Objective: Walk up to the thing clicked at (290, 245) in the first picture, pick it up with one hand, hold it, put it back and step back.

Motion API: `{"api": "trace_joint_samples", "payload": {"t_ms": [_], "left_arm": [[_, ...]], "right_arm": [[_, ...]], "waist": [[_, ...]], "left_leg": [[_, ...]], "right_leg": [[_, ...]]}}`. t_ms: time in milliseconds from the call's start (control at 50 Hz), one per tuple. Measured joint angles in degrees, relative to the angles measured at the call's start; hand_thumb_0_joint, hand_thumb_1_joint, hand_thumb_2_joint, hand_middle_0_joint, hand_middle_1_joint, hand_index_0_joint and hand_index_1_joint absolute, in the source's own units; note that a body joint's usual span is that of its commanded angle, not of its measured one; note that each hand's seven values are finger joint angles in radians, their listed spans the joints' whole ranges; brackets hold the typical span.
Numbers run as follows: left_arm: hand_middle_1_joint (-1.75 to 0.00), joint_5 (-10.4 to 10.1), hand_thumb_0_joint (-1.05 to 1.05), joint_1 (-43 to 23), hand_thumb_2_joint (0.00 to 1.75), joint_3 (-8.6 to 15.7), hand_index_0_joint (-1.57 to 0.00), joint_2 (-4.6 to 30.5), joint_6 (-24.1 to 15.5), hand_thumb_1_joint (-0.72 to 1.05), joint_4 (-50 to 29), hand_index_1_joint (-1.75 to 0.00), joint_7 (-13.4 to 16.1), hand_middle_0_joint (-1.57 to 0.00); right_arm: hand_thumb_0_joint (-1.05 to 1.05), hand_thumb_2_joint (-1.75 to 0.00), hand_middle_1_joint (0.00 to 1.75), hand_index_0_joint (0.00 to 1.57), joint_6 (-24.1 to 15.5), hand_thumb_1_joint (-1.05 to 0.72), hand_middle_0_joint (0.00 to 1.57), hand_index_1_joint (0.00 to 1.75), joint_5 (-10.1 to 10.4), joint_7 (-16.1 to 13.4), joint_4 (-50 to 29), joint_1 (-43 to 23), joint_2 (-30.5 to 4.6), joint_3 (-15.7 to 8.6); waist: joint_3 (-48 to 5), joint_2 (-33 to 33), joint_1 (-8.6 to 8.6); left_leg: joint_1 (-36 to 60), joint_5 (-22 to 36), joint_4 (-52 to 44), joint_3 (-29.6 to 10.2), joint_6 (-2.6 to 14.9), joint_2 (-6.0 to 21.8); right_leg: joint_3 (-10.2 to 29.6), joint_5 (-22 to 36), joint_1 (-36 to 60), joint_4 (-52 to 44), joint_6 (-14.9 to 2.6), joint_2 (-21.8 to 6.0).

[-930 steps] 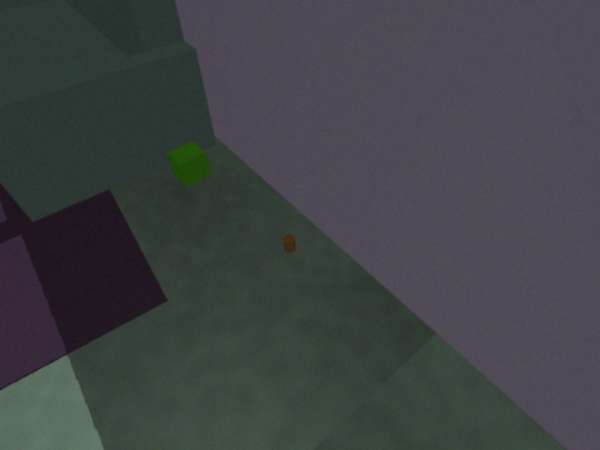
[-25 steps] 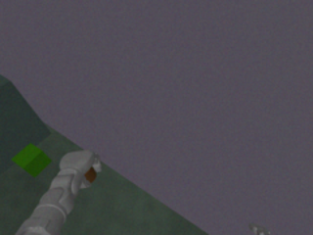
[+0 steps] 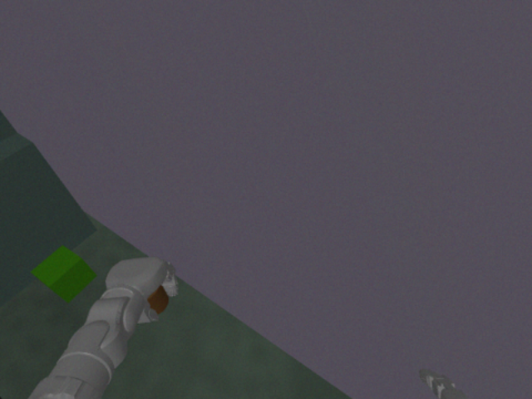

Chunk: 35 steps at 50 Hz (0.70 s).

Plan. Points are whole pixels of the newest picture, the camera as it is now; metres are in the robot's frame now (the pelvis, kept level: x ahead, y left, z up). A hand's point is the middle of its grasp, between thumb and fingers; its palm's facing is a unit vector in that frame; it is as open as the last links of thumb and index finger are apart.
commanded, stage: hold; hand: left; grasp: from above
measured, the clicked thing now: (149, 295) +0.32 +0.23 -0.06
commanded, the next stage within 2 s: crouch in 1.02 s
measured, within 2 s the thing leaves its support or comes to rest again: neither
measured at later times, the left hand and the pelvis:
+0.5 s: hand (142, 301) +0.29 +0.22 -0.02, palm faces -0.43 -0.05 -0.90, open 6.8 cm; pelvis +0.00 +0.00 +0.00, yaw +0 degrees
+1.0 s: hand (143, 300) +0.30 +0.22 -0.02, palm faces -0.43 -0.05 -0.90, open 6.8 cm; pelvis +0.00 +0.00 +0.01, yaw +0 degrees
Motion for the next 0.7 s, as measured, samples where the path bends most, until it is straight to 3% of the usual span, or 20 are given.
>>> {"api": "trace_joint_samples", "payload": {"t_ms": [700], "left_arm": [[-0.57, -0.3, -0.01, 1.6, 0.39, -0.7, -0.92, 0.2, -0.2, 0.34, -4.2, -0.56, -2.7, -0.78]], "right_arm": [[0.01, -0.90, 0.30, 0.20, 0.3, -0.91, 0.20, 0.30, 0.5, -0.7, -0.7, -2.3, 0.4, 0.9]], "waist": [[1.3, 0.2, 0.98]], "left_leg": [[3.3, 2.1, -3.7, 0.1, 0.02, -0.2]], "right_leg": [[0.1, 1.8, 3.1, -3.1, -0.01, -0.2]]}}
